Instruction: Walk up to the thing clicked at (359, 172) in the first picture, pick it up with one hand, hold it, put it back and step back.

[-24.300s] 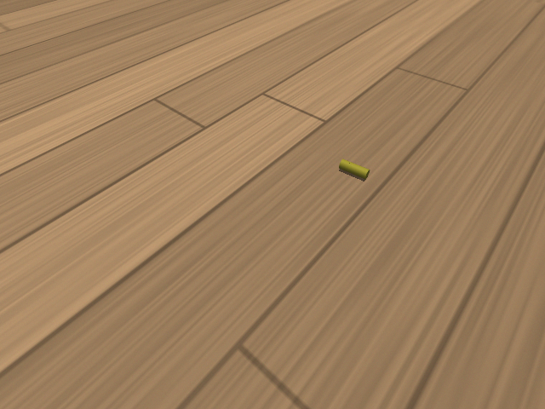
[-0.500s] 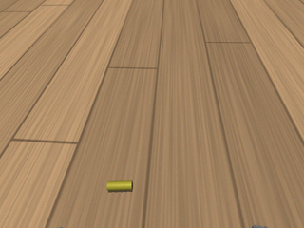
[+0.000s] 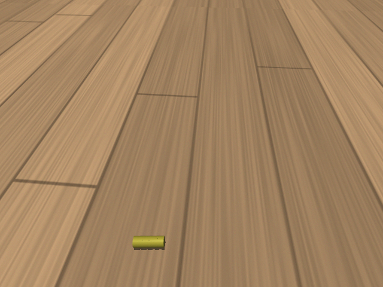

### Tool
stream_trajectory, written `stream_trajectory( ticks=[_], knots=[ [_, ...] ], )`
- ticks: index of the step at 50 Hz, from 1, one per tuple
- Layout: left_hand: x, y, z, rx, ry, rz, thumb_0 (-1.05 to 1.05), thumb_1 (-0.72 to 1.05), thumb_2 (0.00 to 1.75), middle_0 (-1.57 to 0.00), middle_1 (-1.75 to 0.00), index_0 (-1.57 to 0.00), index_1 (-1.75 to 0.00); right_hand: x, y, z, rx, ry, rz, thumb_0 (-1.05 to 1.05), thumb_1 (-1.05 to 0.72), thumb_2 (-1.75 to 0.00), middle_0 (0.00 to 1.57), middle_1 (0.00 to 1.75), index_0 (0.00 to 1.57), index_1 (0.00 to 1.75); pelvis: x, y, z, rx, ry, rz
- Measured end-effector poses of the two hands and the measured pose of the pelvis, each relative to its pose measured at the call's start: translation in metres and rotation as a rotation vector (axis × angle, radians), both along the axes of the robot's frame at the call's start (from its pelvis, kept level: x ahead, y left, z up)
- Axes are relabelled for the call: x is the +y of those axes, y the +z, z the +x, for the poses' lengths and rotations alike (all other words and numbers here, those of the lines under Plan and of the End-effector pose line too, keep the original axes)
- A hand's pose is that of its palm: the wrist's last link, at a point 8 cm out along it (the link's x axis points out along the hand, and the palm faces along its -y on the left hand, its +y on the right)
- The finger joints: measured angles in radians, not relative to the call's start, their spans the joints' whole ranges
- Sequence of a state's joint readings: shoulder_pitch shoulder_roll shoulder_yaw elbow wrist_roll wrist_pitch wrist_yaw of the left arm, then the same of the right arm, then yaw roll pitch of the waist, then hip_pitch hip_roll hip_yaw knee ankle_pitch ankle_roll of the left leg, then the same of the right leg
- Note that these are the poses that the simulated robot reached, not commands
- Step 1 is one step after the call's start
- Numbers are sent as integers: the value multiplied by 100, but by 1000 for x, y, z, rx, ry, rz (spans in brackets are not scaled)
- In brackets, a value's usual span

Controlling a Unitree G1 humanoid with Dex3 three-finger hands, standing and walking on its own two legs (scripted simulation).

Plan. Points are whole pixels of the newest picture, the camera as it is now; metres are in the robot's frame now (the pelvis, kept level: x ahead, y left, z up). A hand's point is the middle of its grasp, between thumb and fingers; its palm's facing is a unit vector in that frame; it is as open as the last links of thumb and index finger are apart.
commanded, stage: walk up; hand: left
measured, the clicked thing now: (148, 241) +0.49 +0.23 -0.75
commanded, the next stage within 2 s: stand in 0.38 s
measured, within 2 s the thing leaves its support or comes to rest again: neither
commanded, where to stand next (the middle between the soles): +0.08 +0.00 m, yaw -2 degrees
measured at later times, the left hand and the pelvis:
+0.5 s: hand out of the picture +0.08 +0.26 -0.16, palm faces +0.00 -0.94 -0.34, open 7.4 cm; pelvis +0.01 +0.00 +0.00, yaw +1 degrees
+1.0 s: hand out of the picture +0.09 +0.25 -0.15, palm faces -0.02 -0.94 -0.35, open 7.4 cm; pelvis +0.01 +0.00 +0.00, yaw +0 degrees
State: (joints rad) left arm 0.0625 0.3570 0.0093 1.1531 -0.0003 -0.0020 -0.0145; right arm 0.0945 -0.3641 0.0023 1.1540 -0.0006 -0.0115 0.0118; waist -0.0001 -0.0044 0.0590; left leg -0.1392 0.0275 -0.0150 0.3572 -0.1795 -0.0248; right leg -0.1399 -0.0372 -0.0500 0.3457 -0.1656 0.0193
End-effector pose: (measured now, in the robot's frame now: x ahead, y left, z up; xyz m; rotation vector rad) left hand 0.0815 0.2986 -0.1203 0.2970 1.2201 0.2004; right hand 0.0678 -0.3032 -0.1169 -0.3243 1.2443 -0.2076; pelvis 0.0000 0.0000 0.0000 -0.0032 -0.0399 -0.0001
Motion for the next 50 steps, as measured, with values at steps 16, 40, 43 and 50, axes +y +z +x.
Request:
stream_trajectory(
  ticks=[16,40,43,50],
  knots=[
    [2,0,-20,41,38,3,1,90,90,-20,-30,-21,-30,12,-5,12,-1,19,28,1,-90,-90,21,30,20,30,1,1,4,8,13,0],
    [-1,4,1,12,-1,16,1,90,90,-20,-30,-21,-30,4,-2,22,-16,23,16,1,-90,-90,21,30,20,30,-2,2,12,11,8,1],
    [-2,5,2,11,-3,17,1,90,90,-20,-30,-21,-30,4,-2,21,-15,22,15,1,-90,-90,21,30,20,30,-2,2,12,10,8,2],
    [-3,5,2,9,-6,19,1,90,90,-20,-30,-21,-30,2,-3,18,-12,17,19,1,-90,-90,21,30,20,30,-4,2,11,6,7,2]
  ],
)
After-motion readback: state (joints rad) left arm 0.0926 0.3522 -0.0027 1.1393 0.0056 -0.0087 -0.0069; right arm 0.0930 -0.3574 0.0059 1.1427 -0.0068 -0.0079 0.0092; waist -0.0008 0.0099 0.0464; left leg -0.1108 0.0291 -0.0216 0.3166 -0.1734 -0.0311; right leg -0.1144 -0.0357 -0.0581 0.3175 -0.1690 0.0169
